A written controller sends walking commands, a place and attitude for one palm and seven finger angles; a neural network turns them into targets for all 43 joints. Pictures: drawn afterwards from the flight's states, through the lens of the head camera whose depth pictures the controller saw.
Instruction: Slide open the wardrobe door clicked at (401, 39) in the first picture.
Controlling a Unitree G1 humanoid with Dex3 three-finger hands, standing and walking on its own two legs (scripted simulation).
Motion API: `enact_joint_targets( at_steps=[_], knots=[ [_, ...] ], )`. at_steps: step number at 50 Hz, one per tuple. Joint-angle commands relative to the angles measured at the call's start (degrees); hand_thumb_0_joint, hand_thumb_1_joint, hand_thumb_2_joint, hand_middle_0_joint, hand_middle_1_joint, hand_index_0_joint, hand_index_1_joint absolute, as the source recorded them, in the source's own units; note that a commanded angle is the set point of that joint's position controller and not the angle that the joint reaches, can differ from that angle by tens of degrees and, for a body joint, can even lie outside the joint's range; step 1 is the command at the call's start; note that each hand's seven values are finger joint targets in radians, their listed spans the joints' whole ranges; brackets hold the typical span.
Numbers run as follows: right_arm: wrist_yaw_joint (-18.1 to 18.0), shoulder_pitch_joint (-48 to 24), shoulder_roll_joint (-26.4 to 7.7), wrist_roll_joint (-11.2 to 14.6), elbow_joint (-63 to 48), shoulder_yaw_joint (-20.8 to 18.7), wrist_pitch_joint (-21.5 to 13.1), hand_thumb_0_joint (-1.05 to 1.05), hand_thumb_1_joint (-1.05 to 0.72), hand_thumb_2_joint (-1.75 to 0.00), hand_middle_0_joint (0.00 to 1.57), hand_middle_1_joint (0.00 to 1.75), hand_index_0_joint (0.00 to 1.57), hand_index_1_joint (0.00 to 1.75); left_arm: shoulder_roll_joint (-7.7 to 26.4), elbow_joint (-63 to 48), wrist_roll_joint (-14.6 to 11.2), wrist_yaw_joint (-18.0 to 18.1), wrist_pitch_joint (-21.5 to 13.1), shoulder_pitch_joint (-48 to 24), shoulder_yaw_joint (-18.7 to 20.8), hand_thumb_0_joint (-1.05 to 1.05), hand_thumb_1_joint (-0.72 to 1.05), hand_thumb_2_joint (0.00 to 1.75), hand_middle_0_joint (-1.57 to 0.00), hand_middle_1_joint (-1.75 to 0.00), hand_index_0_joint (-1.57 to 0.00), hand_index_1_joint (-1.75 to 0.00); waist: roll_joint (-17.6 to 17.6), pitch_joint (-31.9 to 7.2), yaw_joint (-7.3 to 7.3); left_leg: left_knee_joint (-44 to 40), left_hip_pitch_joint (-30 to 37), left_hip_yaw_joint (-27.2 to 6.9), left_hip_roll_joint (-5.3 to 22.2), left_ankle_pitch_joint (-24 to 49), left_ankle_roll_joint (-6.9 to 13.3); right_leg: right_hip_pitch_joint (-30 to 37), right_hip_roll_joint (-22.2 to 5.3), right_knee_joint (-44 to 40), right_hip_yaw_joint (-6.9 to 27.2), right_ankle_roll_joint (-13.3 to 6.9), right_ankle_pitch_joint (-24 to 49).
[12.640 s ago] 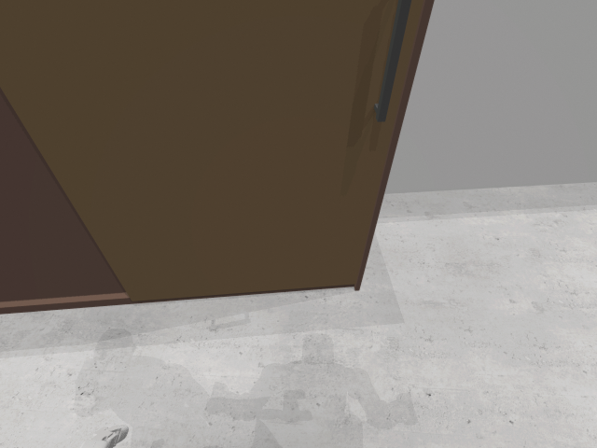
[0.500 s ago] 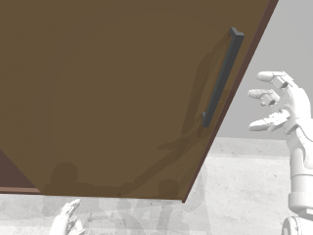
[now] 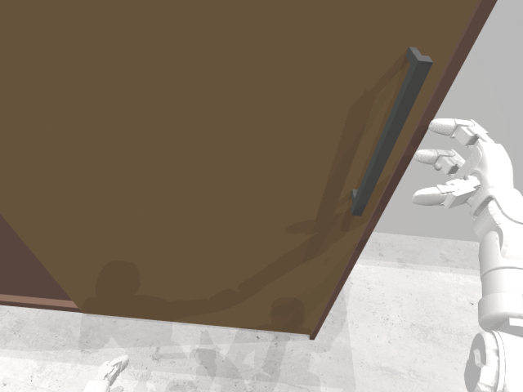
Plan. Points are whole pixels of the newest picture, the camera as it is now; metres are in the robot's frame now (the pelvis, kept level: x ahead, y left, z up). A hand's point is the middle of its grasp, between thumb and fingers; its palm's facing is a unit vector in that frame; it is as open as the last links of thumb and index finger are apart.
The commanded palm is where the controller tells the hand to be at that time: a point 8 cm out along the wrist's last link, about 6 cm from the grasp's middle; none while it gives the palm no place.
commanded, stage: move the hooked fingers beside the handle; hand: right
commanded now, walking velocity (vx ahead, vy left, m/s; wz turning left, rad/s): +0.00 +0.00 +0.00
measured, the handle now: (380, 144) +0.46 -0.13 +0.18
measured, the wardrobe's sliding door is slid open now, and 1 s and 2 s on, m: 0.00 0.00 0.00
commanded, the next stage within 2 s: none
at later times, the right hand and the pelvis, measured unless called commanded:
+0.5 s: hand (438, 178) +0.39 -0.20 +0.19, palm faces +0.02 +1.00 -0.02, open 14.0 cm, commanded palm +0.37 -0.25 +0.19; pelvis +0.00 +0.00 +0.00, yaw +0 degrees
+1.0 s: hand (440, 163) +0.41 -0.20 +0.20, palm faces +0.04 +1.00 -0.02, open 14.0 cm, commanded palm +0.37 -0.25 +0.18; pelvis +0.00 +0.01 +0.00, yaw +0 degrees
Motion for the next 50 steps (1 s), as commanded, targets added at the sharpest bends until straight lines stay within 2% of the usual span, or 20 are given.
enact_joint_targets(
  at_steps=[1,4,6,8,12,14,16,18,19,22,24,26,27,30,33,36,39,42,47,50],
  knots=[
    [-0.5,-25.2,-12.5,1.2,-15.3,-2.0,-4.7,0.00,0.50,-0.30,0.30,1.20,0.30,1.20,7.8,-8.7,0.2,0.7,-2.5,-3.8,2.9,0.00,0.90,0.90,-0.20,-0.30,-0.20,-0.30,3.4,-13.5,0.12,-2.9,5.6,-2.7,-0.3,16.1,1.0,4.3,0.2,-2.2,4.3,-1.9,13.1],
    [-1.2,-33.2,-15.0,1.1,-26.3,-2.8,-8.4,0.00,0.50,-0.30,0.30,1.20,0.30,1.20,7.1,-9.3,0.5,1.0,-3.3,-4.7,2.5,0.00,0.90,0.90,-0.20,-0.30,-0.20,-0.30,-3.7,-19.7,0.29,-2.6,7.0,-3.2,-0.6,16.9,1.5,10.2,0.3,-1.7,5.2,-2.0,16.4],
    [-1.9,-33.6,-15.3,1.2,-27.7,-3.6,-9.6,0.00,0.50,-0.30,0.30,1.20,0.30,1.20,6.7,-8.5,0.8,1.3,-4.1,-4.3,2.4,0.00,0.90,0.90,-0.20,-0.30,-0.20,-0.30,-4.2,-21.3,0.49,-2.6,7.4,-2.9,-0.8,18.2,1.5,12.6,0.2,-1.6,5.7,-1.7,18.6],
    [-1.8,-29.8,-14.2,1.6,-23.9,-3.2,-8.6,0.00,0.50,-0.30,0.30,1.20,0.30,1.20,6.9,-7.6,0.8,1.4,-4.1,-4.1,2.2,0.00,0.90,0.90,-0.20,-0.30,-0.20,-0.30,-1.4,-18.6,0.26,-3.2,7.5,-2.5,-0.9,17.8,1.4,10.7,-0.1,-2.2,5.5,-1.7,17.8],
    [-1.3,-21.4,-10.8,1.4,-7.1,-1.6,-2.5,0.00,0.50,-0.30,0.30,1.20,0.30,1.20,7.7,-6.1,0.1,1.3,-3.4,-4.0,2.0,0.00,0.90,0.90,-0.20,-0.30,-0.20,-0.30,3.8,-6.5,0.02,-4.4,2.9,-2.0,-0.7,12.3,1.1,2.8,0.2,-4.0,4.9,-1.7,9.8],
    [-0.8,-16.2,-12.2,0.8,-2.8,-2.9,0.0,0.00,0.50,-0.30,0.30,1.20,0.30,1.20,8.3,-6.9,0.0,0.9,-2.5,-3.8,2.2,0.00,0.90,0.90,-0.20,-0.30,-0.20,-0.30,5.0,-6.1,-1.20,-4.1,3.9,-2.2,-0.2,13.5,1.1,0.6,0.3,-3.7,4.1,-1.7,10.3],
    [-0.5,-17.8,-11.9,0.3,-6.7,-1.7,-0.1,0.00,0.50,-0.30,0.30,1.20,0.30,1.20,8.0,-8.6,0.0,0.6,-2.1,-4.3,2.3,0.00,0.90,0.90,-0.20,-0.30,-0.20,-0.30,3.1,-8.9,-1.23,-3.3,4.8,-2.3,0.0,14.8,1.3,1.2,0.5,-3.1,4.0,-1.5,11.6],
    [-0.6,-20.2,-11.3,0.9,-15.4,-1.2,-3.1,0.00,0.50,-0.30,0.30,1.20,0.30,1.20,7.5,-10.1,0.3,0.2,-2.3,-4.9,2.7,0.00,0.90,0.90,-0.20,-0.30,-0.20,-0.30,2.4,-14.2,-1.17,-2.1,7.0,-2.4,-0.1,18.3,1.5,4.3,0.2,-2.0,4.3,-1.7,15.6],
    [-0.8,-22.5,-13.9,1.3,-20.7,-3.6,-5.1,0.00,0.50,-0.30,0.30,1.20,0.30,1.20,7.3,-10.6,0.4,0.2,-2.4,-5.3,2.7,0.00,0.90,0.90,-0.20,-0.30,-0.20,-0.30,2.2,-18.0,-1.48,-1.7,8.8,-2.7,-0.3,20.2,1.5,6.3,0.2,-1.7,4.6,-1.8,17.6],
    [-1.2,-30.2,-13.0,2.6,-31.1,-3.1,-9.2,0.00,0.50,-0.30,0.30,1.20,0.30,1.20,6.3,-10.8,0.6,0.6,-3.6,-6.2,2.4,0.00,0.90,0.90,-0.20,-0.30,-0.20,-0.30,0.5,-22.9,-0.33,-1.8,9.6,-2.9,-0.8,21.4,1.3,11.8,0.2,-1.1,5.1,-1.9,20.0],
    [-1.6,-30.0,-11.9,2.5,-30.9,-2.0,-9.2,0.00,0.50,-0.30,0.30,1.20,0.30,1.20,6.3,-9.5,0.6,1.0,-3.8,-6.1,2.2,0.00,0.90,0.90,-0.20,-0.30,-0.20,-0.30,-1.3,-20.4,0.18,-2.4,7.8,-2.6,-1.1,20.3,1.3,12.7,0.0,-1.6,5.3,-1.8,20.3],
    [-2.0,-26.5,-9.2,1.9,-25.0,-0.1,-6.7,0.00,0.50,-0.30,0.30,1.20,0.30,1.20,6.3,-8.1,0.3,1.1,-3.9,-6.4,1.9,0.00,0.90,0.90,-0.20,-0.30,-0.20,-0.30,-3.3,-13.8,0.17,-3.3,4.7,-2.1,-1.0,16.6,1.5,10.2,0.1,-2.7,5.4,-1.2,16.6],
    [-2.2,-25.0,-7.3,1.8,-20.3,1.2,-4.8,0.00,0.50,-0.30,0.30,1.20,0.30,1.20,6.4,-7.4,0.1,1.2,-3.7,-6.4,1.7,0.00,0.90,0.90,-0.20,-0.30,-0.20,-0.30,-1.7,-9.4,0.42,-4.0,2.8,-1.9,-1.0,14.2,1.4,8.0,0.1,-3.2,5.4,-1.3,13.4],
    [-2.7,-21.3,-7.5,0.8,-10.4,1.3,0.6,0.00,0.50,-0.30,0.30,1.20,0.30,1.20,7.4,-6.7,-0.2,1.1,-2.5,-5.9,1.8,0.00,0.90,0.90,-0.20,-0.30,-0.20,-0.30,2.6,-4.2,-0.06,-4.9,1.1,-1.8,-0.6,9.6,1.3,2.7,0.3,-4.3,5.2,-1.5,8.2],
    [-3.1,-20.3,-8.3,0.6,-9.1,0.5,1.6,0.00,0.50,-0.30,0.30,1.20,0.30,1.20,7.6,-7.6,0.0,0.8,-1.7,-5.8,2.1,0.00,0.90,0.90,-0.20,-0.30,-0.20,-0.30,4.3,-7.5,-0.56,-4.3,2.4,-2.0,-0.3,10.4,1.3,2.5,0.3,-3.4,5.0,-1.6,9.1],
    [-3.5,-27.1,-11.0,1.1,-19.6,-1.5,-3.3,0.00,0.50,-0.30,0.30,1.20,0.30,1.20,6.8,-9.7,0.4,0.8,-2.1,-6.4,2.2,0.00,0.90,0.90,-0.20,-0.30,-0.20,-0.30,4.9,-16.6,-0.58,-3.0,7.4,-2.8,-0.3,15.5,1.2,5.9,0.5,-2.4,4.9,-1.8,13.4],
    [-4.0,-31.6,-13.1,1.2,-29.1,-2.6,-9.0,0.00,0.50,-0.30,0.30,1.20,0.30,1.20,6.1,-10.1,0.9,0.8,-2.9,-6.7,1.9,0.00,0.90,0.90,-0.20,-0.30,-0.20,-0.30,0.5,-23.8,-0.70,-1.9,10.7,-3.4,-0.6,19.6,1.2,10.7,0.3,-1.9,5.2,-1.9,18.3],
    [-4.0,-28.3,-13.9,0.9,-23.0,-4.0,-8.6,0.00,0.50,-0.30,0.30,1.20,0.30,1.20,6.1,-8.4,0.7,1.1,-3.2,-6.2,1.7,0.00,0.90,0.90,-0.20,-0.30,-0.20,-0.30,0.0,-18.0,-0.70,-2.9,9.3,-2.9,-0.8,19.1,1.2,9.1,0.3,-2.6,4.9,-1.7,17.1],
    [-1.6,-15.7,-12.0,0.5,-6.7,-2.8,0.2,0.00,0.50,-0.30,0.30,1.20,0.30,1.20,7.5,-7.8,-0.1,0.9,-1.6,-5.4,1.8,0.00,0.90,0.90,-0.20,-0.30,-0.20,-0.30,2.8,-5.9,-1.41,-4.6,5.5,-2.6,-0.2,15.2,1.0,0.8,0.6,-4.1,3.7,-1.7,10.8],
    [0.1,-17.3,-12.5,1.1,-9.0,-2.1,0.9,0.00,0.50,-0.30,0.30,1.20,0.30,1.20,8.1,-9.3,-0.2,0.8,-1.0,-5.2,2.2,0.00,0.90,0.90,-0.20,-0.30,-0.20,-0.30,5.0,-8.2,-0.86,-4.3,6.2,-2.8,0.0,15.7,0.8,0.7,0.6,-3.4,3.7,-1.9,10.9]
  ],
)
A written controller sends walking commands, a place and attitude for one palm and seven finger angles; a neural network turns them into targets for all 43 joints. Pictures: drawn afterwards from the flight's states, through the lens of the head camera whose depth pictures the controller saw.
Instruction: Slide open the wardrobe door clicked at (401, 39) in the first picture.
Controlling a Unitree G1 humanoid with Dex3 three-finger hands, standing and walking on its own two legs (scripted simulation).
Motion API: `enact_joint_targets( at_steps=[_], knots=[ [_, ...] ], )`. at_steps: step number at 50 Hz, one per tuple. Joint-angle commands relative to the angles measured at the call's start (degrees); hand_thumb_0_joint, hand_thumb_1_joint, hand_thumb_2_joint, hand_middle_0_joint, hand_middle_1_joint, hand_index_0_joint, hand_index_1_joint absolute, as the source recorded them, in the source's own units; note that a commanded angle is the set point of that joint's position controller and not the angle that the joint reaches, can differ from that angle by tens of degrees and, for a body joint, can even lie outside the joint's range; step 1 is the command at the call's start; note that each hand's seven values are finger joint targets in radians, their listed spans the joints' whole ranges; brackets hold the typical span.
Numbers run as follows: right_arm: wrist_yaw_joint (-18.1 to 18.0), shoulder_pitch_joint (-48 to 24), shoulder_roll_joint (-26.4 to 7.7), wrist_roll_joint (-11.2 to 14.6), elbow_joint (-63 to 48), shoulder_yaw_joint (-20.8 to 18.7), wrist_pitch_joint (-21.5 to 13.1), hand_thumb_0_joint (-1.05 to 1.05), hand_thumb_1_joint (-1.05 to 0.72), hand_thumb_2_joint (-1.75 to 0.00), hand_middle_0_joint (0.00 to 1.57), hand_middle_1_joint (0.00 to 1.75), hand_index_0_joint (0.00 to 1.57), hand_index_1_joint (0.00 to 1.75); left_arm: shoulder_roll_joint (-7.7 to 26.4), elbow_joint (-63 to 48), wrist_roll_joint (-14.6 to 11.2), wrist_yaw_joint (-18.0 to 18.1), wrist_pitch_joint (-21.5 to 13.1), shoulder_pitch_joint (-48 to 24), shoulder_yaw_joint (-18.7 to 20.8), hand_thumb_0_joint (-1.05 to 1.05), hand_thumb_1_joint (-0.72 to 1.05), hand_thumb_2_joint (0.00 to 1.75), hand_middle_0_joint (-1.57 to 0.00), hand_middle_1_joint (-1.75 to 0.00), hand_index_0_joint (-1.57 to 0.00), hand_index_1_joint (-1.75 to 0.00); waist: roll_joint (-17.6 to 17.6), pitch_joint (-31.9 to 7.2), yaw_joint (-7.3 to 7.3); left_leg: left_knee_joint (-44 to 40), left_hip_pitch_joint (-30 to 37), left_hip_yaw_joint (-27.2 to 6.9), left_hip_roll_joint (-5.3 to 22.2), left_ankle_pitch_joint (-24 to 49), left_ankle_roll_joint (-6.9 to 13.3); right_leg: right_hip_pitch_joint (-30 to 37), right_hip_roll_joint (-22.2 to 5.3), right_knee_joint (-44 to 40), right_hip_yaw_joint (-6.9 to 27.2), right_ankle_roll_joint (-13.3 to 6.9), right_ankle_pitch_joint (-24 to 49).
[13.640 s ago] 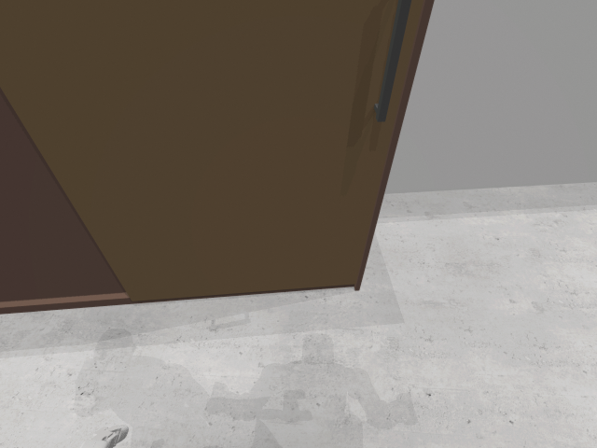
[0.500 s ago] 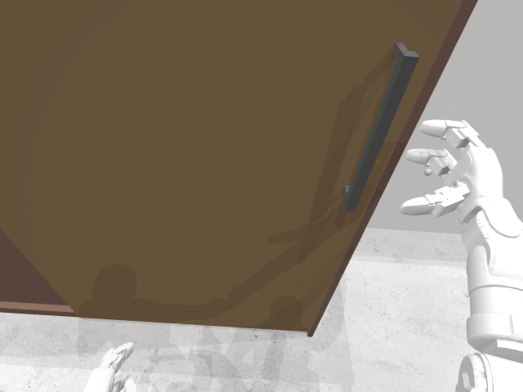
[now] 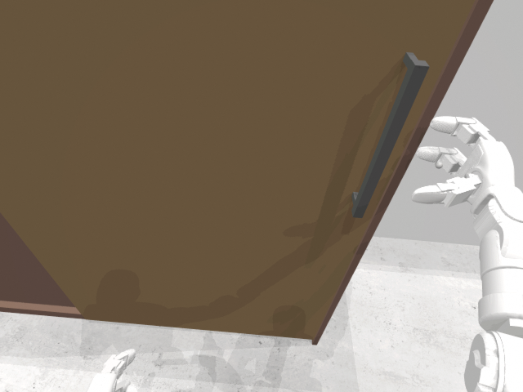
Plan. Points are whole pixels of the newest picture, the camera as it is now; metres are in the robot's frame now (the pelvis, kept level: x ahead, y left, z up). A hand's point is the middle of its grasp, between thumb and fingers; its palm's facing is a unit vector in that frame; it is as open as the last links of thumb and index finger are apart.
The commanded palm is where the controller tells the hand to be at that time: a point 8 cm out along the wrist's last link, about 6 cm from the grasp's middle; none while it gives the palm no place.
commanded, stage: move the hooked fingers beside the handle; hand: right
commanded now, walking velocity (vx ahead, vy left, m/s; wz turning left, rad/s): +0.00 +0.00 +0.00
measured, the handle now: (379, 147) +0.47 -0.14 +0.18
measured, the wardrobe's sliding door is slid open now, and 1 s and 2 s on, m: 0.00 0.00 0.00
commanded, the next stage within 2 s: feel for the door with the fingertips in 1.70 s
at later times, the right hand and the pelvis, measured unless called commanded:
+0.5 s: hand (437, 181) +0.39 -0.21 +0.18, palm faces +0.04 +1.00 -0.01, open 14.0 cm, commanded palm +0.37 -0.26 +0.19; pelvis +0.00 -0.01 +0.00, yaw +0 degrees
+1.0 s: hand (435, 164) +0.42 -0.21 +0.19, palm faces +0.05 +1.00 -0.03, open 14.0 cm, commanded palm +0.39 -0.26 +0.19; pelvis +0.00 -0.01 +0.00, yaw +0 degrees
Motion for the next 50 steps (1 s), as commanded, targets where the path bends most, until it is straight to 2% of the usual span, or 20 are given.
enact_joint_targets(
  at_steps=[1,4,6,9,12,14,17,19,22,23,24,27,28,30,31,35,39,44,46,50],
  knots=[
    [1.6,-19.0,-12.2,1.6,-9.7,-2.2,-1.1,0.00,0.50,-0.30,0.30,1.20,0.30,1.20,8.4,-9.3,0.1,0.6,-2.3,-4.0,3.3,0.00,0.90,0.90,-0.20,-0.30,-0.20,-0.30,4.8,-9.8,-0.36,-3.3,4.3,-3.1,0.5,15.2,0.3,0.3,1.0,-2.2,3.3,-2.5,10.6],
    [1.9,-28.0,-14.1,2.8,-24.5,-2.8,-7.3,0.00,0.50,-0.30,0.30,1.20,0.30,1.20,7.7,-10.4,0.5,0.8,-3.3,-4.5,3.5,0.00,0.90,0.90,-0.20,-0.30,-0.20,-0.30,0.8,-19.5,0.18,-2.3,7.9,-3.8,0.1,19.1,0.5,6.4,1.1,-1.1,3.9,-2.9,15.4],
    [1.4,-31.8,-14.5,2.9,-28.5,-3.1,-10.0,0.00,0.50,-0.30,0.30,1.20,0.30,1.20,7.1,-10.0,0.6,1.2,-4.0,-4.6,3.1,0.00,0.90,0.90,-0.20,-0.30,-0.20,-0.30,-2.5,-22.0,0.64,-2.2,8.1,-3.8,-0.2,19.4,0.6,9.6,1.3,-0.8,4.3,-2.8,16.9],
    [0.7,-30.3,-13.8,3.0,-24.6,-3.1,-9.3,0.00,0.50,-0.30,0.30,1.20,0.30,1.20,7.3,-7.7,0.6,1.4,-4.6,-4.1,3.0,0.00,0.90,0.90,-0.20,-0.30,-0.20,-0.30,-2.4,-17.3,1.13,-3.2,5.7,-3.2,-0.5,18.0,0.6,9.2,1.0,-1.4,4.5,-2.7,15.9],
    [0.3,-24.1,-10.2,2.1,-13.3,-0.6,-4.3,0.00,0.50,-0.30,0.30,1.20,0.30,1.20,7.7,-6.5,0.1,1.2,-4.3,-4.3,2.7,0.00,0.90,0.90,-0.20,-0.30,-0.20,-0.30,-2.6,-8.4,0.32,-3.9,1.8,-2.4,-0.2,12.9,1.0,4.2,1.1,-3.0,4.9,-2.1,11.1],
    [0.2,-17.8,-9.4,1.5,-6.3,-0.7,-0.7,0.00,0.50,-0.30,0.30,1.20,0.30,1.20,8.2,-6.6,0.0,0.8,-3.6,-4.0,2.8,0.00,0.90,0.90,-0.20,-0.30,-0.20,-0.30,1.2,-6.0,-0.59,-3.9,1.3,-2.1,0.0,12.2,0.8,1.3,1.1,-3.3,4.5,-2.1,10.1],
    [0.0,-16.9,-10.5,1.6,-7.9,-1.5,0.6,0.00,0.50,-0.30,0.30,1.20,0.30,1.20,8.5,-8.5,0.2,0.3,-2.7,-4.2,3.2,0.00,0.90,0.90,-0.20,-0.30,-0.20,-0.30,4.7,-9.2,-1.14,-3.0,3.1,-2.2,0.3,13.7,0.6,0.2,1.1,-2.7,4.3,-2.1,10.9],
    [-0.2,-17.6,-13.9,1.8,-13.2,-4.8,-1.9,0.00,0.50,-0.30,0.30,1.20,0.30,1.20,8.4,-9.7,0.6,0.1,-2.5,-4.4,3.4,0.00,0.90,0.90,-0.20,-0.30,-0.20,-0.30,6.8,-13.9,-1.85,-2.2,6.8,-2.7,0.4,17.1,0.5,1.3,0.9,-2.2,4.1,-2.4,13.8],
    [-0.9,-24.8,-14.7,2.1,-27.3,-5.4,-7.8,0.00,0.50,-0.30,0.30,1.20,0.30,1.20,6.9,-11.5,0.9,0.1,-3.4,-6.0,3.0,0.00,0.90,0.90,-0.20,-0.30,-0.20,-0.30,1.5,-21.1,-1.81,-1.0,9.8,-3.4,0.1,21.3,0.8,6.7,1.1,-1.4,4.2,-2.4,18.5],
    [-1.2,-25.0,-16.4,2.1,-28.9,-6.2,-9.0,0.00,0.50,-0.30,0.30,1.20,0.30,1.20,7.0,-11.3,1.0,0.2,-3.5,-5.9,3.1,0.00,0.90,0.90,-0.20,-0.30,-0.20,-0.30,2.2,-21.0,-1.52,-1.1,9.5,-3.4,0.0,21.0,0.5,7.2,0.6,-1.2,4.2,-2.6,18.8],
    [-1.0,-27.3,-15.5,1.8,-29.4,-5.1,-9.5,0.00,0.50,-0.30,0.30,1.20,0.30,1.20,6.7,-10.5,0.9,0.4,-3.6,-5.8,2.8,0.00,0.90,0.90,-0.20,-0.30,-0.20,-0.30,-0.6,-20.5,-0.63,-1.6,8.8,-3.6,-0.3,20.7,0.6,8.3,0.7,-1.4,4.1,-2.6,18.8],
    [-0.4,-26.6,-13.3,1.5,-22.1,-3.1,-7.4,0.00,0.50,-0.30,0.30,1.20,0.30,1.20,7.0,-8.5,0.5,1.0,-3.8,-5.1,2.5,0.00,0.90,0.90,-0.20,-0.30,-0.20,-0.30,-2.4,-12.6,0.55,-3.3,4.2,-2.9,-0.4,15.8,0.8,6.7,0.7,-2.5,4.4,-2.3,14.2],
    [-0.1,-25.1,-13.6,1.2,-20.0,-3.0,-6.0,0.00,0.50,-0.30,0.30,1.20,0.30,1.20,7.4,-8.3,0.4,1.1,-3.6,-5.0,2.7,0.00,0.90,0.90,-0.20,-0.30,-0.20,-0.30,-2.7,-11.7,0.10,-3.7,3.8,-3.0,-0.3,14.3,0.9,5.9,0.7,-2.6,4.3,-2.2,12.9],
    [0.6,-25.1,-9.0,1.1,-15.2,1.2,-2.9,0.00,0.50,-0.30,0.30,1.20,0.30,1.20,7.3,-7.7,0.1,1.3,-3.6,-5.1,2.4,0.00,0.90,0.90,-0.20,-0.30,-0.20,-0.30,-3.4,-7.6,1.04,-4.2,0.9,-2.5,-0.2,12.2,1.0,4.7,0.9,-3.1,4.6,-2.1,10.8],
    [0.9,-22.9,-7.8,1.3,-12.6,1.8,-1.5,0.00,0.50,-0.30,0.30,1.20,0.30,1.20,7.6,-7.6,0.0,1.3,-3.6,-4.7,2.6,0.00,0.90,0.90,-0.20,-0.30,-0.20,-0.30,-1.2,-7.3,0.90,-4.0,0.4,-2.2,-0.3,11.3,1.0,3.8,0.8,-3.1,5.0,-2.0,10.2],
    [1.3,-23.7,-4.7,2.7,-13.7,3.9,-0.6,0.00,0.50,-0.30,0.30,1.20,0.30,1.20,7.9,-8.4,0.1,0.9,-3.6,-4.8,2.9,0.00,0.90,0.90,-0.20,-0.30,-0.20,-0.30,2.7,-11.1,0.87,-3.2,0.7,-1.7,-0.3,12.1,1.0,4.6,0.8,-2.3,5.5,-2.0,11.3],
    [-1.2,-27.2,-11.0,2.5,-20.2,-1.8,-4.8,0.00,0.50,-0.30,0.30,1.20,0.30,1.20,7.6,-8.6,0.8,0.7,-3.7,-4.7,3.1,0.00,0.90,0.90,-0.20,-0.30,-0.20,-0.30,2.6,-17.3,-0.25,-2.4,4.2,-2.4,-0.4,14.7,0.8,6.7,0.8,-1.8,5.6,-2.1,14.7],
    [-3.9,-27.0,-17.0,0.2,-18.7,-6.4,-6.8,0.00,0.50,-0.30,0.30,1.20,0.30,1.20,7.3,-8.0,1.1,0.7,-3.3,-4.2,2.6,0.00,0.90,0.90,-0.20,-0.30,-0.20,-0.30,1.3,-15.7,-1.04,-2.6,6.6,-3.0,-0.2,15.9,0.7,4.8,0.8,-2.6,4.8,-2.2,15.2],
    [-3.6,-27.5,-15.2,-0.6,-16.3,-4.2,-6.0,0.00,0.50,-0.30,0.30,1.20,0.30,1.20,7.2,-7.9,0.9,0.7,-3.1,-4.2,2.4,0.00,0.90,0.90,-0.20,-0.30,-0.20,-0.30,-2.1,-13.1,-0.63,-2.9,5.4,-3.0,-0.1,15.3,0.9,4.0,0.9,-3.1,4.7,-1.9,14.2],
    [-0.9,-22.4,-12.4,0.3,-12.9,-2.5,-3.7,0.00,0.50,-0.30,0.30,1.20,0.30,1.20,7.7,-8.6,0.5,0.7,-2.7,-3.7,2.9,0.00,0.90,0.90,-0.20,-0.30,-0.20,-0.30,-0.1,-14.0,-0.71,-2.7,6.1,-2.7,-0.3,18.4,1.0,4.6,0.7,-2.6,4.1,-2.1,16.4]
  ],
)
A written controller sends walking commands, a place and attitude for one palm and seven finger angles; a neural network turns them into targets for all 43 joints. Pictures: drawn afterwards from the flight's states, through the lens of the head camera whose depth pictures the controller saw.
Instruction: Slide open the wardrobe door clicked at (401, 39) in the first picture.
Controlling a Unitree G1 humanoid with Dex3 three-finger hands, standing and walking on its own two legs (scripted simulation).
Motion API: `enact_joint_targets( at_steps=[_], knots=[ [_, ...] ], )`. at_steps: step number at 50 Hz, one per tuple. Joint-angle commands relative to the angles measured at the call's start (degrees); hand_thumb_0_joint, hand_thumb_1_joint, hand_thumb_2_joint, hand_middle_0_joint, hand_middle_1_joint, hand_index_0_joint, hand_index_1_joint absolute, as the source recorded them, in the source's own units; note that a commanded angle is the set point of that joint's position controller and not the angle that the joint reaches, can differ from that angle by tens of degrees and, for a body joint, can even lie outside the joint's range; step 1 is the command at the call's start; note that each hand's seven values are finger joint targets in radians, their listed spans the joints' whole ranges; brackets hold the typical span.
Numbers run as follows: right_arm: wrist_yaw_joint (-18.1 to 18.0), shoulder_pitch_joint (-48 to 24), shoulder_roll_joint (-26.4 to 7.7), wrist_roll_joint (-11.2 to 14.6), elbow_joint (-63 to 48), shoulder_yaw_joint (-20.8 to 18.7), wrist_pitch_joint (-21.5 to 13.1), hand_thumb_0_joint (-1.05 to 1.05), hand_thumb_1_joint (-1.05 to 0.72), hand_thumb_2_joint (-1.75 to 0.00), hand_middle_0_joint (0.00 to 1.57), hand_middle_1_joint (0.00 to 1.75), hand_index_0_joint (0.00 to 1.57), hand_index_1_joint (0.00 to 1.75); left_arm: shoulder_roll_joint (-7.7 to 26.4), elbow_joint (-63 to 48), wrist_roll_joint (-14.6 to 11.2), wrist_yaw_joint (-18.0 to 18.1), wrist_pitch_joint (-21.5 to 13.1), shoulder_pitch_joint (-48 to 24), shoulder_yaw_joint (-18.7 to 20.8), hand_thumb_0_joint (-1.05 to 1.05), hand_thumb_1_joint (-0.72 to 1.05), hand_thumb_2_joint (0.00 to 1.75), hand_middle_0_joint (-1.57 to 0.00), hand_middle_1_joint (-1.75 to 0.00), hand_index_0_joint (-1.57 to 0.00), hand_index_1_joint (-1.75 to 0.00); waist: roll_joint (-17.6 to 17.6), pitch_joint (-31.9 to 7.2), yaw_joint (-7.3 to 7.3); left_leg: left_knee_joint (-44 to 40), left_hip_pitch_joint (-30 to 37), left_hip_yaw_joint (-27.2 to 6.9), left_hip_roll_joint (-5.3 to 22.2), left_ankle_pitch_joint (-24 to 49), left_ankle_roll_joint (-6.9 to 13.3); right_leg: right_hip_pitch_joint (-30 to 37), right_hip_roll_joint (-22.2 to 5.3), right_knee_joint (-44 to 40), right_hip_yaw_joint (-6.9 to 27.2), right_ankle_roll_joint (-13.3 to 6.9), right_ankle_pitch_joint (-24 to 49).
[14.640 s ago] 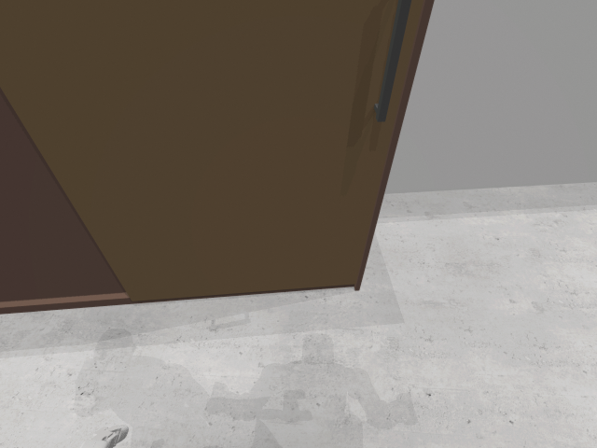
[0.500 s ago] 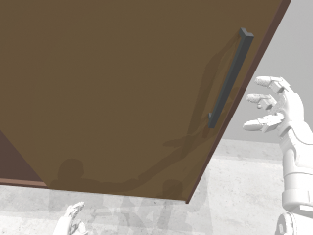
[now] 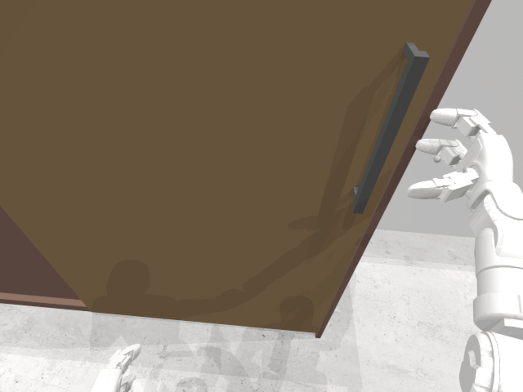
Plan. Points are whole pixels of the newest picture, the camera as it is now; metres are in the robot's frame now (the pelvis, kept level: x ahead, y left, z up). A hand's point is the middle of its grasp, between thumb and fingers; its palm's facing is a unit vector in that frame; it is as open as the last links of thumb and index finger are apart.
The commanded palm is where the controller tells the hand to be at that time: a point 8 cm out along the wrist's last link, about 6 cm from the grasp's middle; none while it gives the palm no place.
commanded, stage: move the hooked fingers beside the handle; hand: right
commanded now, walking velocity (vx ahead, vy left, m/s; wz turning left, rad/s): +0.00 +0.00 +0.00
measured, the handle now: (379, 141) +0.46 -0.13 +0.18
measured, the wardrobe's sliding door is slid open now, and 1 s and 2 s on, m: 0.00 0.00 0.00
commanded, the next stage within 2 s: feel for the door with the fingertips in 0.70 s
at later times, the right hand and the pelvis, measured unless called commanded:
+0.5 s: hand (438, 164) +0.40 -0.20 +0.19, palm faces +0.05 +1.00 -0.03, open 14.0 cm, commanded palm +0.38 -0.25 +0.19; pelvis +0.01 +0.00 +0.00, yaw +0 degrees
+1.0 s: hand (425, 162) +0.41 -0.19 +0.19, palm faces -0.01 +1.00 -0.01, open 14.0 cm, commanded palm +0.39 -0.23 +0.19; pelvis +0.00 +0.00 +0.00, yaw -1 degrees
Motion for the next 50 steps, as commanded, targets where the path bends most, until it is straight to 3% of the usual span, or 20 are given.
enact_joint_targets(
  at_steps=[1,3,6,7,10,12,15,19,21,23,25,27,30,34,39,42,43,45,48,50],
  knots=[
    [2.2,-23.3,-12.3,2.0,-10.8,-1.4,-1.9,0.00,0.50,-0.30,0.30,1.20,0.30,1.20,8.5,-7.9,-0.1,0.6,-2.3,-3.3,3.1,0.00,0.90,0.90,-0.20,-0.30,-0.20,-0.30,-1.8,-15.0,-0.59,-2.2,5.6,-2.0,-0.6,18.0,1.7,5.3,0.3,-2.5,4.5,-1.4,16.6],
    [3.4,-21.7,-10.3,3.1,-11.5,-0.2,-1.6,0.00,0.50,-0.30,0.30,1.20,0.30,1.20,8.7,-8.3,-0.1,0.5,-2.3,-2.9,3.4,0.00,0.90,0.90,-0.20,-0.30,-0.20,-0.30,0.8,-15.6,-0.49,-2.1,5.8,-1.6,-0.7,18.4,1.6,5.6,0.0,-2.1,4.6,-1.5,17.3],
    [3.5,-23.1,-8.5,3.9,-14.9,0.7,-1.8,0.00,0.50,-0.30,0.30,1.20,0.30,1.20,8.5,-8.4,-0.2,0.5,-2.7,-3.4,3.6,0.00,0.90,0.90,-0.20,-0.30,-0.20,-0.30,0.8,-15.6,-0.28,-2.1,3.9,-1.5,-1.0,17.3,1.5,6.7,0.1,-1.8,5.0,-1.6,16.6],
    [3.0,-24.8,-8.7,4.0,-16.7,0.7,-2.3,0.00,0.50,-0.30,0.30,1.20,0.30,1.20,8.6,-8.1,-0.1,0.5,-2.8,-3.3,3.6,0.00,0.90,0.90,-0.20,-0.30,-0.20,-0.30,0.7,-15.9,0.01,-2.2,3.8,-1.4,-1.0,17.0,1.5,7.2,0.1,-1.9,5.2,-1.5,16.7],
    [1.0,-24.4,-12.6,3.4,-20.5,-3.0,-2.9,0.00,0.50,-0.30,0.30,1.20,0.30,1.20,8.4,-8.1,0.2,0.3,-2.8,-3.5,3.6,0.00,0.90,0.90,-0.20,-0.30,-0.20,-0.30,0.2,-17.9,-1.12,-1.9,6.1,-1.8,-0.9,18.6,1.5,7.6,0.4,-1.8,5.1,-1.6,18.6],
    [-0.1,-24.7,-11.6,2.9,-21.1,-2.3,-2.8,0.00,0.50,-0.30,0.30,1.20,0.30,1.20,7.9,-7.9,0.1,0.3,-2.7,-4.2,3.3,0.00,0.90,0.90,-0.20,-0.30,-0.20,-0.30,-1.1,-16.4,-1.08,-1.9,5.6,-1.7,-0.9,18.8,1.5,7.5,0.5,-2.0,4.9,-1.4,19.0],
    [-1.2,-23.5,-15.5,2.0,-19.0,-5.3,-1.9,0.00,0.50,-0.30,0.30,1.20,0.30,1.20,8.2,-7.6,0.3,0.4,-2.1,-4.2,3.2,0.00,0.90,0.90,-0.20,-0.30,-0.20,-0.30,1.1,-15.3,-1.51,-2.2,7.0,-2.0,-0.8,18.4,1.3,5.4,0.6,-2.6,4.6,-1.7,17.3],
    [-0.3,-21.5,-13.9,1.7,-15.7,-3.6,-0.7,0.00,0.50,-0.30,0.30,1.20,0.30,1.20,8.0,-8.1,0.1,0.6,-1.5,-4.8,2.9,0.00,0.90,0.90,-0.20,-0.30,-0.20,-0.30,0.7,-13.4,-1.16,-2.6,6.6,-2.1,-0.6,18.0,1.4,4.8,0.5,-2.9,4.3,-1.8,16.2],
    [0.7,-21.8,-12.3,2.1,-16.4,-2.0,-0.5,0.00,0.50,-0.30,0.30,1.20,0.30,1.20,8.0,-8.7,0.0,0.5,-1.5,-5.0,2.9,0.00,0.90,0.90,-0.20,-0.30,-0.20,-0.30,-1.0,-14.8,-1.00,-2.4,6.8,-2.2,-0.5,18.8,1.4,5.6,0.7,-2.6,4.1,-1.7,16.6],
    [1.7,-21.1,-10.9,2.6,-17.4,-1.0,-0.8,0.00,0.50,-0.30,0.30,1.20,0.30,1.20,8.0,-9.1,0.0,0.5,-1.6,-5.0,3.2,0.00,0.90,0.90,-0.20,-0.30,-0.20,-0.30,0.0,-16.5,-0.90,-2.0,7.0,-2.0,-0.6,20.5,1.5,6.9,0.4,-1.9,4.2,-1.8,18.7],
    [2.4,-20.8,-11.4,3.4,-15.6,-1.5,-0.4,0.00,0.50,-0.30,0.30,1.20,0.30,1.20,8.3,-8.8,-0.2,0.7,-1.5,-4.8,3.0,0.00,0.90,0.90,-0.20,-0.30,-0.20,-0.30,2.4,-15.5,-0.62,-2.3,6.6,-2.0,-0.7,20.0,1.2,6.0,0.5,-1.9,4.3,-1.8,17.1],
    [2.7,-24.6,-9.5,3.9,-15.6,0.5,-0.4,0.00,0.50,-0.30,0.30,1.20,0.30,1.20,8.2,-8.4,-0.4,1.0,-1.6,-4.9,3.0,0.00,0.90,0.90,-0.20,-0.30,-0.20,-0.30,2.4,-13.5,0.57,-2.9,4.1,-1.9,-0.8,17.0,1.1,5.8,0.6,-1.9,4.5,-1.9,14.3],
    [2.2,-25.3,-12.5,3.3,-14.3,-1.6,-0.6,0.00,0.50,-0.30,0.30,1.20,0.30,1.20,8.4,-7.9,-0.3,1.2,-1.5,-4.7,3.0,0.00,0.90,0.90,-0.20,-0.30,-0.20,-0.30,1.8,-13.5,0.19,-3.0,3.9,-2.3,-0.7,15.6,1.1,5.2,0.8,-1.9,4.5,-2.0,13.3],
    [1.0,-28.1,-15.2,2.3,-16.9,-3.0,-2.3,0.00,0.50,-0.30,0.30,1.20,0.30,1.20,8.2,-7.9,0.0,1.1,-1.4,-4.5,2.9,0.00,0.90,0.90,-0.20,-0.30,-0.20,-0.30,-1.0,-16.6,-0.05,-2.5,5.9,-2.6,-0.5,17.3,1.2,6.1,0.9,-1.7,4.6,-2.0,15.4],
    [1.5,-26.5,-15.3,2.6,-15.0,-3.6,-3.6,0.00,0.50,-0.30,0.30,1.20,0.30,1.20,8.2,-7.9,0.1,1.0,-1.7,-4.1,2.9,0.00,0.90,0.90,-0.20,-0.30,-0.20,-0.30,-0.6,-16.9,-0.53,-2.3,7.1,-2.4,-0.7,19.0,1.4,6.1,0.7,-1.9,4.6,-1.9,16.9],
    [2.4,-24.4,-11.2,3.1,-12.8,-0.7,-2.4,0.00,0.50,-0.30,0.30,1.20,0.30,1.20,8.2,-8.0,-0.1,0.8,-1.9,-4.1,2.9,0.00,0.90,0.90,-0.20,-0.30,-0.20,-0.30,-1.2,-15.4,-0.36,-2.4,5.7,-2.1,-0.7,18.2,1.5,5.8,0.7,-2.1,4.5,-1.7,16.0],
    [2.8,-23.4,-9.4,3.3,-12.1,0.8,-1.9,0.00,0.50,-0.30,0.30,1.20,0.30,1.20,8.3,-8.0,-0.2,0.6,-1.9,-4.0,3.1,0.00,0.90,0.90,-0.20,-0.30,-0.20,-0.30,0.5,-15.0,-0.19,-2.4,5.4,-1.9,-0.7,17.8,1.4,5.4,0.5,-1.9,4.5,-1.8,15.8],
    [2.5,-21.5,-10.3,3.5,-11.9,-0.7,-1.0,0.00,0.50,-0.30,0.30,1.20,0.30,1.20,8.6,-8.1,-0.2,0.5,-1.9,-3.9,3.3,0.00,0.90,0.90,-0.20,-0.30,-0.20,-0.30,1.4,-14.5,-0.79,-2.5,5.2,-1.8,-0.8,17.3,1.4,4.9,0.4,-2.2,4.6,-1.8,15.5],
    [1.5,-23.7,-7.1,3.6,-14.1,2.1,-0.4,0.00,0.50,-0.30,0.30,1.20,0.30,1.20,8.4,-8.0,-0.4,0.3,-1.8,-4.4,3.4,0.00,0.90,0.90,-0.20,-0.30,-0.20,-0.30,1.0,-13.3,-0.26,-2.8,3.5,-1.6,-0.9,15.0,1.4,5.1,0.3,-2.2,4.6,-1.7,14.3],
    [-0.1,-25.5,-7.0,3.2,-17.5,1.7,-0.8,0.00,0.50,-0.30,0.30,1.20,0.30,1.20,8.0,-8.3,-0.1,0.1,-2.1,-4.6,3.4,0.00,0.90,0.90,-0.20,-0.30,-0.20,-0.30,0.5,-15.1,-0.56,-2.6,3.6,-1.6,-1.1,14.8,1.4,6.4,0.3,-2.3,5.2,-1.7,15.1]
  ],
)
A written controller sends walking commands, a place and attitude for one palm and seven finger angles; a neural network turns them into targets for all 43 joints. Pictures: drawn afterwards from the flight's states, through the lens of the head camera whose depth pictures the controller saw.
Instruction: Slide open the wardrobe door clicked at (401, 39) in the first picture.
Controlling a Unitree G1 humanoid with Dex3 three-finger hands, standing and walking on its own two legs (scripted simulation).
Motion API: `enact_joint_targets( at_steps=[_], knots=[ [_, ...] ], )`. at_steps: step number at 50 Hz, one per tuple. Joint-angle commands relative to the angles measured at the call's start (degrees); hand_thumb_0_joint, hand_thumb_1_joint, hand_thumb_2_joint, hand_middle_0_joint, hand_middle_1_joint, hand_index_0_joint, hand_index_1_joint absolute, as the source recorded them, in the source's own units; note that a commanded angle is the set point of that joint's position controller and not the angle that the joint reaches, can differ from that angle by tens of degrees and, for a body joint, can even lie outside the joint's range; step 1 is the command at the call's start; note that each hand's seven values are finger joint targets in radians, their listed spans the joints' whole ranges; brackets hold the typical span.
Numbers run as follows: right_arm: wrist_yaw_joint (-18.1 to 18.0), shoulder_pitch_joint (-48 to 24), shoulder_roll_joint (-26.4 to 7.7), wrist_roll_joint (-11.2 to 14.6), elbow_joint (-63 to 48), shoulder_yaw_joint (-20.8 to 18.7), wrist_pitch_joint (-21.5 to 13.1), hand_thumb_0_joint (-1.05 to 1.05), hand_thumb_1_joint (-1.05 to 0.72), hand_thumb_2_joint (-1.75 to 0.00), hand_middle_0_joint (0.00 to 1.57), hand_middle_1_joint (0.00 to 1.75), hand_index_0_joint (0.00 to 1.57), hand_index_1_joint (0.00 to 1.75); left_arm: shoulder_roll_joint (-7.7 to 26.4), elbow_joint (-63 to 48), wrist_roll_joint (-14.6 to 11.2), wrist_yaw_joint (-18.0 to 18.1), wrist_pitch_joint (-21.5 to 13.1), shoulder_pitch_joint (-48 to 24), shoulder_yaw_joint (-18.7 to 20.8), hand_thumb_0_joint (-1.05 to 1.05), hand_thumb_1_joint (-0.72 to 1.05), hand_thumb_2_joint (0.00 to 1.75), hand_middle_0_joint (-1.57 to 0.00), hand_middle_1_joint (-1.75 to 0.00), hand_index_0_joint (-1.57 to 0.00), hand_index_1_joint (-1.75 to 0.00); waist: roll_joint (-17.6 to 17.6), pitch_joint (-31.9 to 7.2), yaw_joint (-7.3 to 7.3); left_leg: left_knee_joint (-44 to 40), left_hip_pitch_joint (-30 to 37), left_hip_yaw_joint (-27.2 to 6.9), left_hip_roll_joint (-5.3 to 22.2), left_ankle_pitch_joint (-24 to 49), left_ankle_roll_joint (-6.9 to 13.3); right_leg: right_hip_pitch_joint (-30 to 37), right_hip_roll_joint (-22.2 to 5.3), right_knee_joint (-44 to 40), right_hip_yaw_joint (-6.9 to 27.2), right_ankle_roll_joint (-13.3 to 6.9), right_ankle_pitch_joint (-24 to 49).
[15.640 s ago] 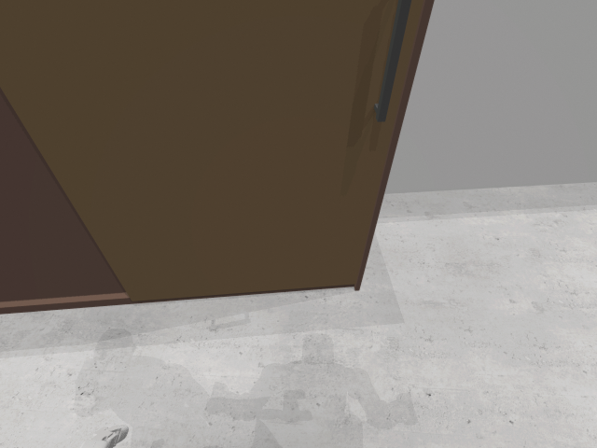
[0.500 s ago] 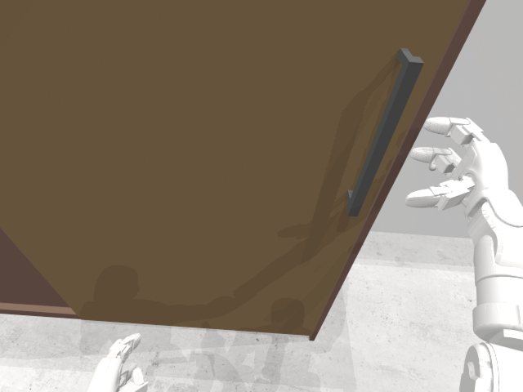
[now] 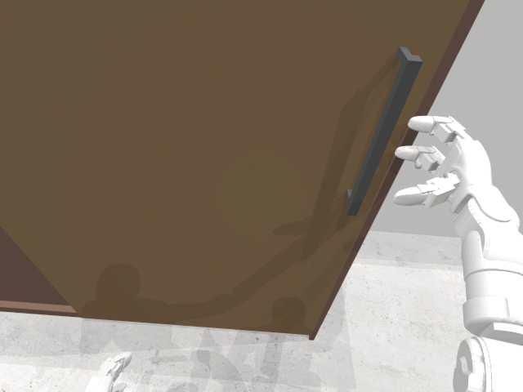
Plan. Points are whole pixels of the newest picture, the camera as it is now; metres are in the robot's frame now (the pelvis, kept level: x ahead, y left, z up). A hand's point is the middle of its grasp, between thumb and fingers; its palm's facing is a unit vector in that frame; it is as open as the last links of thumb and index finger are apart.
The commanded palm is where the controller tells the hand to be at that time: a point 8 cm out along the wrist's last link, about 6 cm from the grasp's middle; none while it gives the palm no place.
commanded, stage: feel for the door with the fingertips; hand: right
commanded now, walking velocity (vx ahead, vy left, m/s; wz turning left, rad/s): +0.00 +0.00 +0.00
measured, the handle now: (373, 144) +0.46 -0.13 +0.18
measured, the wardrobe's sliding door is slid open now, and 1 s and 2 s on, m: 0.00 0.00 0.00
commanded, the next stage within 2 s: slide the fingers in behind the handle in 0.24 s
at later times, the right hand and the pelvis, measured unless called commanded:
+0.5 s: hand (401, 160) +0.41 -0.16 +0.19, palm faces +0.02 +1.00 -0.02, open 13.9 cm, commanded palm +0.38 -0.21 +0.19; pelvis +0.00 +0.00 +0.00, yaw +0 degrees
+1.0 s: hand (387, 161) +0.40 -0.14 +0.19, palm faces +0.00 +1.00 +0.00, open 14.0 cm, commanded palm +0.38 -0.19 +0.19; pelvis -0.01 +0.01 +0.00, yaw +0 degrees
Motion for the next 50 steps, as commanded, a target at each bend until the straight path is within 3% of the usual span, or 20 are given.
enact_joint_targets(
  at_steps=[1,5,7,12,18,21,24,25,27,28,30,36,38,41,42,43,47,48,50],
  knots=[
    [-2.7,-28.0,-9.1,0.8,-17.4,-1.3,-3.8,0.00,0.50,-0.30,0.30,1.20,0.30,1.20,6.9,-8.6,0.6,0.2,-3.3,-5.5,2.4,0.00,0.90,0.90,-0.20,-0.30,-0.20,-0.30,1.0,-14.8,0.38,-2.2,3.6,-2.1,-1.0,15.2,1.5,6.8,0.4,-2.5,4.7,-1.6,15.8],
    [-5.7,-28.1,-8.5,0.0,-21.2,-1.9,-4.9,0.00,0.50,-0.30,0.30,1.20,0.30,1.20,6.3,-8.2,1.1,-0.1,-3.4,-5.7,2.5,0.00,0.90,0.90,-0.20,-0.30,-0.20,-0.30,2.3,-17.4,-0.13,-1.9,5.3,-2.2,-1.2,17.7,1.4,8.6,0.1,-2.4,4.6,-1.5,18.8],
    [-6.7,-27.6,-7.1,-0.4,-19.4,-1.2,-4.1,0.00,0.50,-0.30,0.30,1.20,0.30,1.20,6.1,-7.9,1.1,-0.2,-3.2,-5.9,2.2,0.00,0.90,0.90,-0.20,-0.30,-0.20,-0.30,2.5,-16.0,-0.16,-1.8,5.2,-2.0,-1.2,17.4,1.4,7.3,0.3,-2.7,4.4,-1.4,17.9],
    [-8.3,-27.1,-8.9,-2.2,-15.2,-2.4,-1.6,0.00,0.50,-0.30,0.30,1.20,0.30,1.20,6.0,-7.7,1.2,-0.1,-1.8,-6.3,1.9,0.00,0.90,0.90,-0.20,-0.30,-0.20,-0.30,1.9,-13.6,-0.57,-2.4,5.3,-2.4,-0.9,16.4,1.4,5.4,0.5,-3.3,3.7,-1.4,16.2],
    [-7.1,-26.5,-7.1,-1.3,-15.2,-1.3,-1.8,0.00,0.50,-0.30,0.30,1.20,0.30,1.20,6.1,-8.3,1.1,0.1,-1.2,-6.4,2.2,0.00,0.90,0.90,-0.20,-0.30,-0.20,-0.30,4.5,-15.6,-0.07,-2.2,6.7,-2.4,-1.0,19.4,1.2,6.3,0.3,-2.7,3.4,-1.7,18.3],
    [-6.3,-28.1,-5.9,-1.0,-13.6,0.3,-2.2,0.00,0.50,-0.30,0.30,1.20,0.30,1.20,6.1,-8.0,0.8,0.2,-1.3,-6.3,2.0,0.00,0.90,0.90,-0.20,-0.30,-0.20,-0.30,3.7,-13.0,0.66,-2.8,4.9,-2.5,-0.9,16.6,1.2,5.4,0.5,-3.0,3.4,-1.7,15.0],
    [-5.9,-30.2,-5.3,-1.2,-14.6,1.6,-3.1,0.00,0.50,-0.30,0.30,1.20,0.30,1.20,6.1,-8.0,0.7,0.3,-1.5,-6.4,2.2,0.00,0.90,0.90,-0.20,-0.30,-0.20,-0.30,2.4,-13.5,1.10,-2.9,4.2,-2.7,-0.9,16.0,1.3,6.6,0.5,-2.7,3.6,-1.9,14.8],
    [-6.1,-30.8,-6.5,-1.3,-15.7,0.6,-3.5,0.00,0.50,-0.30,0.30,1.20,0.30,1.20,6.1,-8.1,0.8,0.3,-1.6,-6.3,2.2,0.00,0.90,0.90,-0.20,-0.30,-0.20,-0.30,1.4,-14.9,0.76,-2.8,4.7,-2.8,-0.8,16.3,1.4,7.1,0.7,-2.6,3.7,-1.9,15.3],
    [-6.0,-31.2,-5.8,-1.0,-15.1,1.0,-3.7,0.00,0.50,-0.30,0.30,1.20,0.30,1.20,5.9,-8.0,0.8,0.3,-1.7,-6.6,2.1,0.00,0.90,0.90,-0.20,-0.30,-0.20,-0.30,1.1,-14.9,0.84,-2.8,4.4,-2.8,-0.9,15.6,1.4,7.1,0.8,-2.5,3.8,-1.8,14.4],
    [-6.2,-30.1,-8.0,-0.9,-14.2,-0.8,-3.8,0.00,0.50,-0.30,0.30,1.20,0.30,1.20,6.4,-7.7,0.9,0.4,-1.5,-6.2,2.2,0.00,0.90,0.90,-0.20,-0.30,-0.20,-0.30,3.5,-15.1,0.51,-3.1,5.3,-2.8,-0.9,15.4,1.2,6.4,0.6,-2.6,3.8,-2.0,14.2],
    [-6.3,-29.6,-9.5,-0.8,-14.2,-2.4,-4.0,0.00,0.50,-0.30,0.30,1.20,0.30,1.20,6.3,-7.9,0.9,0.5,-1.6,-6.3,2.1,0.00,0.90,0.90,-0.20,-0.30,-0.20,-0.30,4.3,-15.6,-0.04,-2.9,6.8,-2.9,-0.8,15.7,1.2,5.5,0.9,-3.1,3.8,-2.0,14.0],
    [-6.6,-27.4,-5.2,-1.2,-16.0,0.8,-4.3,0.00,0.50,-0.30,0.30,1.20,0.30,1.20,5.8,-8.2,0.8,-0.1,-1.9,-6.7,2.2,0.00,0.90,0.90,-0.20,-0.30,-0.20,-0.30,1.1,-15.5,-0.25,-2.6,6.4,-2.7,-0.9,18.2,1.4,6.9,0.8,-2.9,3.4,-1.8,16.7],
    [-6.7,-28.2,-4.0,-0.8,-16.3,1.9,-4.0,0.00,0.50,-0.30,0.30,1.20,0.30,1.20,6.1,-8.1,0.8,-0.1,-1.9,-6.8,2.4,0.00,0.90,0.90,-0.20,-0.30,-0.20,-0.30,4.1,-14.8,0.26,-3.0,6.0,-2.5,-1.0,17.3,1.2,6.8,0.5,-3.0,3.5,-2.0,15.9],
    [-7.2,-26.8,-6.3,-0.7,-17.2,-0.9,-3.4,0.00,0.50,-0.30,0.30,1.20,0.30,1.20,6.0,-8.2,0.9,-0.2,-1.9,-7.1,2.3,0.00,0.90,0.90,-0.20,-0.30,-0.20,-0.30,3.5,-15.0,-0.60,-3.1,6.9,-2.7,-1.0,17.7,1.2,6.4,0.8,-3.2,3.3,-1.9,15.8],
    [-7.4,-26.8,-5.0,-0.7,-18.1,0.0,-3.3,0.00,0.50,-0.30,0.30,1.20,0.30,1.20,5.8,-8.5,0.9,-0.2,-1.9,-7.4,2.2,0.00,0.90,0.90,-0.20,-0.30,-0.20,-0.30,3.6,-15.6,-0.67,-3.0,7.2,-2.8,-0.9,17.7,1.1,6.4,0.9,-3.3,3.2,-1.9,15.5],
    [-7.7,-26.5,-6.2,-0.9,-17.4,-0.6,-3.1,0.00,0.50,-0.30,0.30,1.20,0.30,1.20,6.0,-8.2,0.9,-0.2,-1.7,-7.4,2.3,0.00,0.90,0.90,-0.20,-0.30,-0.20,-0.30,4.0,-14.8,-0.65,-3.2,7.1,-2.8,-0.9,17.4,1.1,6.3,0.7,-3.3,3.1,-2.0,15.5],
    [-8.5,-27.7,-5.2,-1.2,-16.5,0.1,-2.3,0.00,0.50,-0.30,0.30,1.20,0.30,1.20,5.7,-8.1,0.9,-0.1,-1.4,-7.8,1.9,0.00,0.90,0.90,-0.20,-0.30,-0.20,-0.30,4.6,-12.3,-0.14,-4.0,5.8,-3.1,-0.9,14.7,0.9,4.8,0.9,-3.8,2.9,-2.2,12.6],
    [-8.6,-26.9,-6.4,-1.4,-16.5,-0.8,-2.4,0.00,0.50,-0.30,0.30,1.20,0.30,1.20,5.9,-8.1,1.0,-0.1,-1.3,-7.6,2.1,0.00,0.90,0.90,-0.20,-0.30,-0.20,-0.30,5.6,-12.6,-0.49,-4.0,6.4,-3.0,-0.9,14.8,0.9,5.0,0.6,-3.8,3.0,-2.2,13.1],
    [-8.6,-27.0,-5.6,-1.5,-18.2,-0.3,-2.7,0.00,0.50,-0.30,0.30,1.20,0.30,1.20,5.6,-8.8,1.0,-0.1,-1.4,-8.0,2.0,0.00,0.90,0.90,-0.20,-0.30,-0.20,-0.30,4.1,-14.7,-0.68,-3.3,7.4,-3.0,-0.9,16.5,1.0,5.9,0.9,-3.7,3.0,-2.1,14.6]
  ],
)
